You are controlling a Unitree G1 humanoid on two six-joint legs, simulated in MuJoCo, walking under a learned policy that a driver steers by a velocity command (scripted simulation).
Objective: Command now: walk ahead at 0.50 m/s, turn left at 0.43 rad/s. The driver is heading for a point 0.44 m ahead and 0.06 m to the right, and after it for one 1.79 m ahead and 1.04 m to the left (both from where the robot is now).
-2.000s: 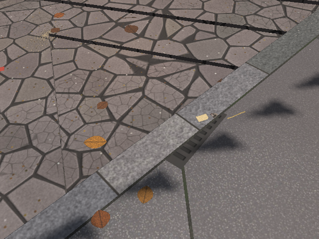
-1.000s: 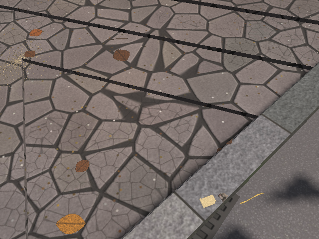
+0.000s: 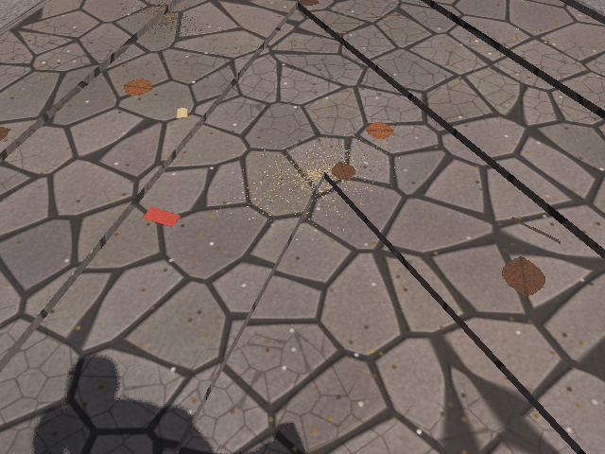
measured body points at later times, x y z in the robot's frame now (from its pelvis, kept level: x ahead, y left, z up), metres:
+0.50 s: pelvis +0.29 +0.01 -0.10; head +0.31 +0.01 +0.35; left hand +0.48 +0.25 -0.20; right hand +0.29 -0.25 -0.24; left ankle +0.19 +0.10 -0.83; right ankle +0.47 -0.14 -0.80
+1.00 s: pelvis +0.55 +0.02 -0.09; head +0.56 +0.03 +0.36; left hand +0.48 +0.29 -0.23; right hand +0.79 -0.17 -0.20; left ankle +0.66 +0.20 -0.79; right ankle +0.48 -0.13 -0.83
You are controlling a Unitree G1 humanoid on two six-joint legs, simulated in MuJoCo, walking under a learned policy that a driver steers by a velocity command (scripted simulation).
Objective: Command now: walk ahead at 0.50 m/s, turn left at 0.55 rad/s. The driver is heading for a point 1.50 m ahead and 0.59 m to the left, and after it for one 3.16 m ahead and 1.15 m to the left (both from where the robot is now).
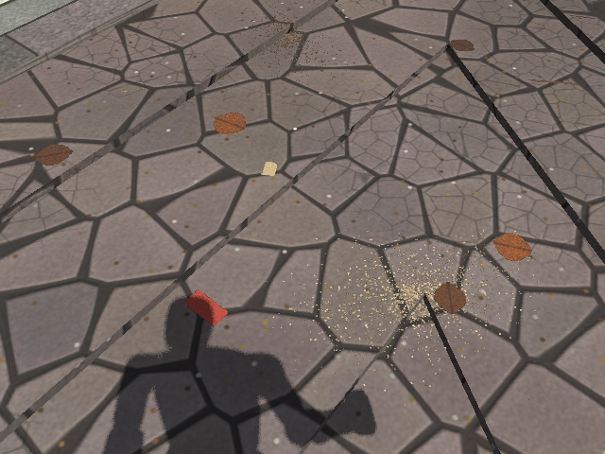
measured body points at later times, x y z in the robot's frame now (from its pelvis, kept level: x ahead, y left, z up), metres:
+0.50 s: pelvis +0.28 +0.06 +0.00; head +0.31 +0.09 +0.45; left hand +0.47 +0.34 -0.08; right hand +0.36 -0.21 -0.11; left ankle +0.16 +0.12 -0.74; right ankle +0.51 -0.03 -0.70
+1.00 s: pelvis +0.49 +0.13 +0.00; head +0.47 +0.16 +0.45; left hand +0.48 +0.45 -0.11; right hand +0.73 -0.08 -0.08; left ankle +0.46 +0.20 -0.71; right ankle +0.52 -0.03 -0.69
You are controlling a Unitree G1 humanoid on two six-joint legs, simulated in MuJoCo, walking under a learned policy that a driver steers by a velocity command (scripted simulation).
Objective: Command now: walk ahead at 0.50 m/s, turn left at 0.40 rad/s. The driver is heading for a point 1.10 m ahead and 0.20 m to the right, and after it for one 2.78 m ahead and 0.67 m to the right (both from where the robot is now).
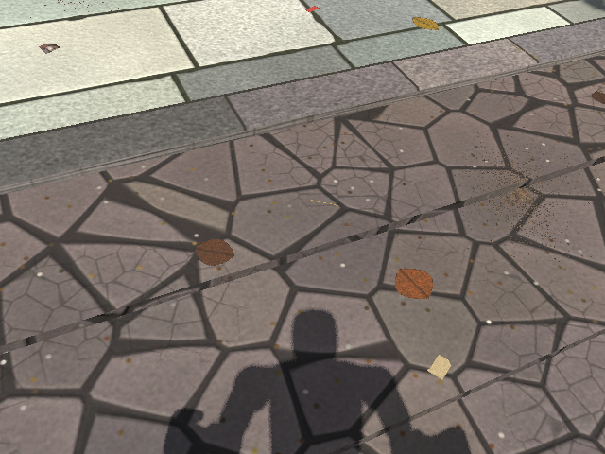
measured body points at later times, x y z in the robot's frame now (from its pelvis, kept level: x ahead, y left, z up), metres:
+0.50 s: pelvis +0.29 -0.03 +0.01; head +0.34 -0.01 +0.46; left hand +0.50 +0.22 -0.08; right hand +0.28 -0.30 -0.12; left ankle +0.04 +0.08 -0.64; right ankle +0.43 -0.11 -0.70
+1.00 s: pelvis +0.50 +0.03 +0.05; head +0.53 +0.06 +0.50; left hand +0.61 +0.31 -0.09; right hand +0.64 -0.24 -0.05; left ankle +0.57 +0.14 -0.68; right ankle +0.45 -0.11 -0.63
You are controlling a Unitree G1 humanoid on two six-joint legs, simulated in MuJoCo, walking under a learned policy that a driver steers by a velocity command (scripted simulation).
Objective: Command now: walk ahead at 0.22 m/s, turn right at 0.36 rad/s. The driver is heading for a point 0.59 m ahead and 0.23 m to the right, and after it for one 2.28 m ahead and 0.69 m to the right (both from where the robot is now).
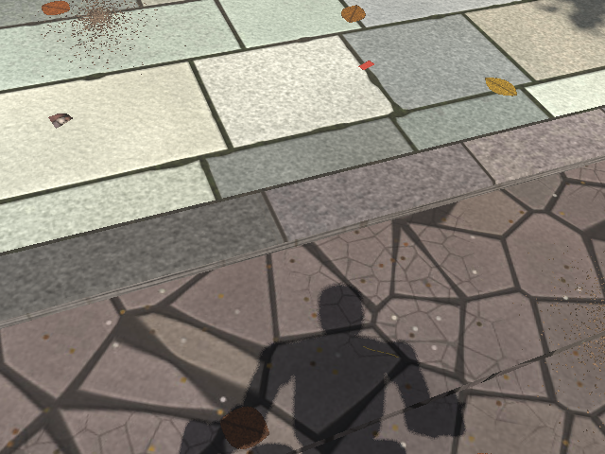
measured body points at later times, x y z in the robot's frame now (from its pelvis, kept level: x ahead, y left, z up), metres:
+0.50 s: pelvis +0.09 -0.04 +0.01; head +0.14 -0.07 +0.45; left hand +0.32 +0.20 -0.09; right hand +0.17 -0.35 -0.11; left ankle +0.09 +0.12 -0.64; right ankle +0.12 -0.13 -0.73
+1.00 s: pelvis +0.12 -0.01 +0.01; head +0.17 -0.01 +0.46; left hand +0.41 +0.16 -0.10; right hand +0.08 -0.32 -0.08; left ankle +0.20 +0.09 -0.73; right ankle +0.03 -0.11 -0.65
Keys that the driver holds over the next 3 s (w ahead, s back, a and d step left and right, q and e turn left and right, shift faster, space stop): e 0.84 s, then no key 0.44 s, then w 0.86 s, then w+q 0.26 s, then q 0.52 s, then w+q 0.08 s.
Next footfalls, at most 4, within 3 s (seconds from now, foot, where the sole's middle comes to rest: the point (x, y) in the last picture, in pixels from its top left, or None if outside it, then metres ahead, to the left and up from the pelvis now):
0.36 right None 0.15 -0.14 -0.77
0.82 left None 0.23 0.07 -0.77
1.18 right None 0.07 -0.14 -0.77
1.62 left None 0.29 0.01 -0.77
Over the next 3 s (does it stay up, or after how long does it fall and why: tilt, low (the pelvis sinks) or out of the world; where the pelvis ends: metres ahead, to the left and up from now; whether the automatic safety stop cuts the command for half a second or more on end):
stays up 0.67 -0.37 0.03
